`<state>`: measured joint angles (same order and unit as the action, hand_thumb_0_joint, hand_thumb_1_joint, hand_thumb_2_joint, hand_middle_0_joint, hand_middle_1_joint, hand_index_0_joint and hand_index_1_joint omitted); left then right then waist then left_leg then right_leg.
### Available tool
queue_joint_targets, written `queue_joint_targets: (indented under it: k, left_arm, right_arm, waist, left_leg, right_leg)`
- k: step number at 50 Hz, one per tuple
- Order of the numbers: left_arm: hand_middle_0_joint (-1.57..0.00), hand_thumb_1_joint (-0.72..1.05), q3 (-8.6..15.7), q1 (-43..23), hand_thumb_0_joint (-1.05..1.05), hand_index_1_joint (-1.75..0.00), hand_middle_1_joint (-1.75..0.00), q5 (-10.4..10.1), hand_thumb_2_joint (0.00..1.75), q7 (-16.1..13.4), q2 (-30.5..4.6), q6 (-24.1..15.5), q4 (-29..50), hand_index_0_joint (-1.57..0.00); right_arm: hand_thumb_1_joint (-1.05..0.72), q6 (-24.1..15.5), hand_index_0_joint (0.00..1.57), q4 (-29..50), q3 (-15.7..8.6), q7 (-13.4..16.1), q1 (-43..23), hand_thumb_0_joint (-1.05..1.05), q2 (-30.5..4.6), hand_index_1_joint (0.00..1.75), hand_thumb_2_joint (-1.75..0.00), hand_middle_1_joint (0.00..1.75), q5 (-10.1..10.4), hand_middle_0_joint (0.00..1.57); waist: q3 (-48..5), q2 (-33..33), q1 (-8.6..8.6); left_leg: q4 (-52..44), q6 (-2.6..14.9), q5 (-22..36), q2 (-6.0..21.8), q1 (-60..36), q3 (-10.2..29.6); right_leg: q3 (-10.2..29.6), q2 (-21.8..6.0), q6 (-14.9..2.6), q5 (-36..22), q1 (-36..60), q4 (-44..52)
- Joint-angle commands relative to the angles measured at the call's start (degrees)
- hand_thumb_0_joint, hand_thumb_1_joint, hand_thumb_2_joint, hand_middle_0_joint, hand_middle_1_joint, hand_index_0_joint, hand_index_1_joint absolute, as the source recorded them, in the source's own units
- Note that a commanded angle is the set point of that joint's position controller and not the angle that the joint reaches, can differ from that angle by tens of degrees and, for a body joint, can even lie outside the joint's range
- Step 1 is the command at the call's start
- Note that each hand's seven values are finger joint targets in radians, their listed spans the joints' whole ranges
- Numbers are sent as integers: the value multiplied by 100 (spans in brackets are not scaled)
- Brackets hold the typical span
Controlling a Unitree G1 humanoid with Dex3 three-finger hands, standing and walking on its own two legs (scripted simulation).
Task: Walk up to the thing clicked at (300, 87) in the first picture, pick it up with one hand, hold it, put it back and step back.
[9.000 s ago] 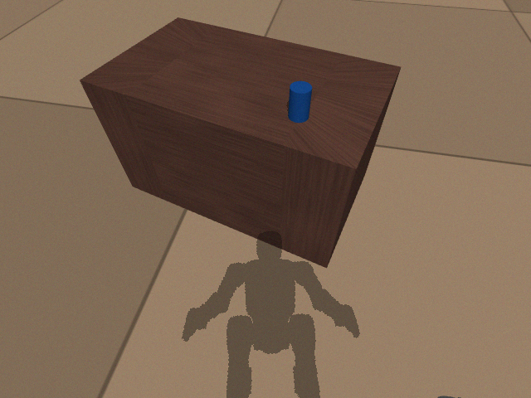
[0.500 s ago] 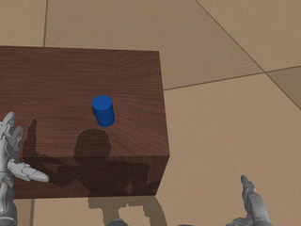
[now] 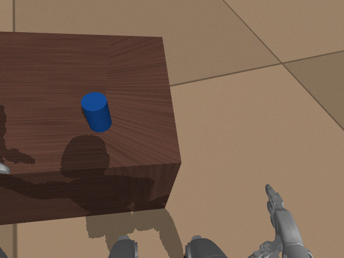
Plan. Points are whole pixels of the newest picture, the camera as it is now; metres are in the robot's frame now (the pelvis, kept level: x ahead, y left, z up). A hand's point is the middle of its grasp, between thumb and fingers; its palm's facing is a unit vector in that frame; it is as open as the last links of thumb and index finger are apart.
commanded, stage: go down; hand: left
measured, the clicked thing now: (97, 113) +0.52 +0.18 -0.06
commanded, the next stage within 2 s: approach in 1.58 s
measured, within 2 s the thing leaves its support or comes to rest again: neither
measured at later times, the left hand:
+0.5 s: hand out of the picture +0.40 +0.36 +0.07, palm faces +0.18 -0.98 +0.02, open 17.6 cm
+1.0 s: hand out of the picture +0.43 +0.37 +0.08, palm faces +0.18 -0.98 +0.02, open 17.6 cm
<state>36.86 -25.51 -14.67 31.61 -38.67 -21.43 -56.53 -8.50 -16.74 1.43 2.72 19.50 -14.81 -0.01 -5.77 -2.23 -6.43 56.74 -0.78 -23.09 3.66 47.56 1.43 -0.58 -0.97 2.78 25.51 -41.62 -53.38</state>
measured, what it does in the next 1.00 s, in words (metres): stands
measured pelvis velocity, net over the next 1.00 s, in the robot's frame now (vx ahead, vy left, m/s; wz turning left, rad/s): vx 0.01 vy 0.00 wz -0.01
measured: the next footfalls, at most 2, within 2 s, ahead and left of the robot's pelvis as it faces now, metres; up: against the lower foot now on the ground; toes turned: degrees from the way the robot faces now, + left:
none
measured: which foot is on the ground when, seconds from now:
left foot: down 0.00-1.00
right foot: down 0.00-1.00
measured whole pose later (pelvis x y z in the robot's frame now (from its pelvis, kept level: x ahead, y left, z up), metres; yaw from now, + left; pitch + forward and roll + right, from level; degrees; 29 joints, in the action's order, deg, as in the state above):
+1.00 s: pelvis +0.01 +0.00 -0.02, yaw -1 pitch +19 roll -4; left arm 39.5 -36.6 -10.8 32.3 -47.9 -16.5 -63.8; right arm -8.7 -13.9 2.2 2.9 19.8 -14.9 -1.1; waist -7.6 -1.3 -8.9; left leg 62.6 -0.6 -25.6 4.2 56.4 2.5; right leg -1.2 -0.3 3.0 27.4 -49.5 -57.7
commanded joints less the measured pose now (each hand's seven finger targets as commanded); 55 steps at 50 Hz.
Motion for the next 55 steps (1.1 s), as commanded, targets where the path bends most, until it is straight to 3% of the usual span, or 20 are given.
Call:
queue_joint_targets:
  k: [1, 2, 4, 5, 7, 11, 17, 18, 20, 27, 31, 32, 33, 34, 35, 39, 45, 46, 51, 55]
  left_arm:
    - [-5, -58, 199, -1734, 0, -7, -7, -82, 8, 57, -2079, -215, 903, -6]
    - [-5, -58, 359, -1880, 0, -7, -7, -84, 8, 24, -2340, -221, 1233, -6]
    - [-5, -57, 407, -1925, 0, -6, -6, -11, 8, -13, -2435, -153, 1202, -5]
    - [-5, -57, 345, -1920, 0, -7, -7, 21, 8, -42, -2401, -104, 1149, -5]
    - [-5, -56, 294, -2032, 0, -6, -6, 34, 8, -27, -2350, -90, 1213, -6]
    - [-6, -60, 272, -2088, 0, -6, -6, 27, 7, 22, -2334, -48, 1042, -6]
    - [-5, -59, 433, -1980, 0, -7, -6, 47, 9, 44, -2540, 35, 920, -5]
    - [-5, -60, 434, -1956, 0, -7, -6, 71, 8, 32, -2541, 72, 823, -5]
    - [-5, -59, 493, -2126, 0, -7, -7, 59, 9, 31, -2672, 49, 1030, -5]
    - [-5, -58, 507, -2441, 0, -7, -6, 174, 9, -44, -2791, 70, 931, -5]
    - [-5, -56, 418, -2655, 0, -6, -6, 226, 8, -21, -2822, 43, 869, -5]
    - [-6, -58, 380, -2546, 0, -6, -6, 221, 7, -5, -2732, 77, 620, -6]
    - [-6, -57, 465, -2598, 0, -6, -6, 228, 8, -17, -2919, 71, 752, -6]
    - [-5, -58, 366, -2701, 0, -7, -6, 222, 8, 22, -2810, 65, 671, -6]
    - [-5, -58, 497, -2643, 0, -7, -6, 212, 8, 33, -2979, 63, 713, -6]
    - [-5, -58, 540, -2689, 0, -7, -6, 239, 9, 57, -3133, 108, 588, -5]
    - [-6, -57, 520, -2848, 0, -6, -5, 261, 8, 46, -3122, 177, 461, -5]
    - [-5, -60, 393, -2855, 0, -7, -6, 253, 9, 73, -2955, 169, 445, -5]
    - [-6, -57, 506, -2968, 0, -6, -6, 336, 8, -1, -3261, 174, 666, -5]
    - [-5, -54, 377, -2833, 0, -6, -5, 298, 7, 47, -2964, 243, 572, -5]
  right_arm:
    - [53, -333, 5, 742, -458, 68, 248, 0, -911, 5, -5, 5, -8, 5]
    - [54, -355, 5, 870, -418, 64, 98, 0, -901, 5, -5, 5, -5, 5]
    - [53, -353, 5, 1072, -436, 71, 123, 0, -906, 5, -5, 5, -24, 5]
    - [54, -373, 5, 1155, -482, 67, 105, 0, -967, 5, -5, 5, -15, 5]
    - [53, -359, 5, 1160, -308, 56, 90, 0, -800, 5, -5, 5, -10, 5]
    - [54, -400, 5, 1196, -445, 79, -23, 0, -928, 5, -5, 5, -6, 5]
    - [54, -359, 5, 1136, -343, 51, 240, 0, -841, 5, -5, 5, -21, 5]
    - [54, -364, 5, 1136, -457, 54, 344, 0, -938, 5, -5, 5, -12, 5]
    - [54, -363, 5, 1176, -447, 29, 218, 0, -944, 5, -5, 5, -24, 5]
    - [53, -335, 5, 1196, -564, 72, 39, 0, -1014, 5, -6, 5, -32, 5]
    - [54, -323, 5, 1222, -407, 82, -13, 0, -891, 5, -5, 5, -42, 5]
    - [53, -304, 5, 1046, -468, 88, 180, 0, -931, 5, -5, 5, -52, 5]
    - [54, -304, 5, 1110, -514, 98, 37, 0, -981, 5, -5, 5, -47, 5]
    - [54, -292, 5, 1025, -485, 94, 188, 0, -956, 5, -5, 5, -57, 5]
    - [54, -329, 5, 1229, -426, 100, 42, 0, -975, 5, -5, 5, -45, 5]
    - [54, -328, 5, 1218, -424, 100, 124, 0, -954, 5, -5, 5, -54, 5]
    - [53, -342, 5, 1276, -501, 122, 45, 0, -1026, 5, -5, 5, -63, 5]
    - [53, -332, 5, 1122, -489, 114, 109, 0, -1001, 5, -6, 5, -60, 5]
    - [54, -297, 5, 1325, -516, 109, 125, 0, -1041, 5, -5, 5, -65, 5]
    - [53, -292, 5, 1271, -508, 112, 271, 0, -1021, 5, -6, 5, -70, 5]
  waist:
    - [-1877, 1438, 62]
    - [-1916, 1611, 179]
    - [-2156, 1439, 96]
    - [-2118, 1411, 57]
    - [-2146, 1452, 60]
    - [-2047, 1396, 27]
    - [-2239, 1332, 80]
    - [-2302, 1254, 14]
    - [-2438, 1530, 74]
    - [-2296, 1467, -8]
    - [-2233, 1547, 4]
    - [-2287, 1541, -63]
    - [-2249, 1527, -15]
    - [-2298, 1574, -83]
    - [-2328, 1548, -17]
    - [-2442, 1522, -45]
    - [-2507, 1391, -132]
    - [-2389, 1554, -136]
    - [-2620, 1625, -77]
    - [-2675, 1615, -120]
  left_leg:
    - [-786, 14, 1122, -106, -1944, 49]
    - [-787, -1, 1125, -111, -1938, 42]
    - [-621, 48, 1235, -144, -1945, -26]
    - [-628, 50, 1304, -138, -1947, -19]
    - [-562, 77, 1321, -155, -1880, -48]
    - [-627, 47, 1061, -99, -1784, 60]
    - [-401, 87, 1645, -105, -1782, 29]
    - [-387, 85, 1815, -84, -1853, 73]
    - [-373, 54, 1928, -72, -1952, 87]
    - [-374, 80, 1376, -103, -1722, 62]
    - [-409, 73, 1041, -119, -1606, 52]
    - [-400, 55, 1194, -87, -1728, 95]
    - [-408, 73, 1097, -98, -1643, 88]
    - [-386, 56, 1117, -92, -1669, 108]
    - [-412, 57, 1078, -94, -1706, 108]
    - [-277, 79, 1506, -99, -1734, 90]
    - [-156, 130, 1431, -130, -1569, 49]
    - [-229, 84, 1427, -100, -1644, 90]
    - [-270, 57, 1378, -99, -1786, 113]
    - [-222, 61, 1760, -82, -1944, 113]
  right_leg:
    - [-208, 238, -364, -939, -127, 575]
    - [-213, 237, -370, -934, -158, 548]
    - [-178, 218, -339, -1120, -44, 585]
    - [-182, 222, -345, -1187, -14, 548]
    - [-152, 211, -335, -1215, -46, 542]
    - [-229, 260, -363, -954, -268, 452]
    - [-233, 250, -341, -1337, -188, 366]
    - [-260, 266, -347, -1413, -241, 325]
    - [-261, 257, -358, -1393, -264, 277]
    - [-206, 248, -351, -1132, -366, 321]
    - [-189, 249, -361, -923, -410, 339]
    - [-246, 272, -375, -950, -546, 296]
    - [-236, 265, -373, -909, -528, 312]
    - [-246, 267, -378, -913, -581, 289]
    - [-257, 276, -374, -870, -532, 297]
    - [-253, 269, -363, -1186, -475, 259]
    - [-168, 235, -328, -1252, -439, 278]
    - [-228, 266, -360, -1150, -610, 223]
    - [-262, 274, -379, -1066, -537, 245]
    - [-261, 284, -363, -1277, -544, 258]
